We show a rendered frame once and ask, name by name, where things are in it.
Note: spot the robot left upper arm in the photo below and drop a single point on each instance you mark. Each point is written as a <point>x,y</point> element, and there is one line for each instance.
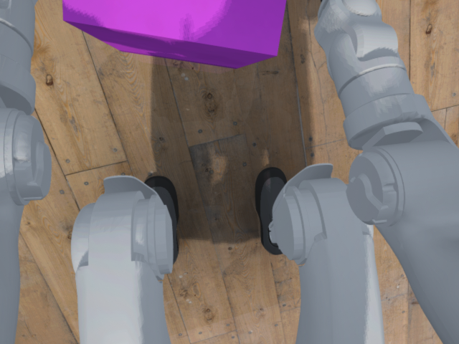
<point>25,175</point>

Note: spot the left robot forearm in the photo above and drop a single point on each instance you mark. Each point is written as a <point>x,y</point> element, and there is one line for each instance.
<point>17,85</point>

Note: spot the left robot thigh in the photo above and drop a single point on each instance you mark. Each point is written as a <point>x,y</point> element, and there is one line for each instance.
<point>119,297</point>

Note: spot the carton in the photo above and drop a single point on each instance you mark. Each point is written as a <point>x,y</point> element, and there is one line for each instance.
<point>224,33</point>

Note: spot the right robot foot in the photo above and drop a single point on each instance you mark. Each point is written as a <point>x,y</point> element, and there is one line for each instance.
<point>269,183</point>

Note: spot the right robot forearm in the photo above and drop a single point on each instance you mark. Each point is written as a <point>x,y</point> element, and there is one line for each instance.
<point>371,80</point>

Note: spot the robot right upper arm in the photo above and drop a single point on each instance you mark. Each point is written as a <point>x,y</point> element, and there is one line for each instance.
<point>410,192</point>

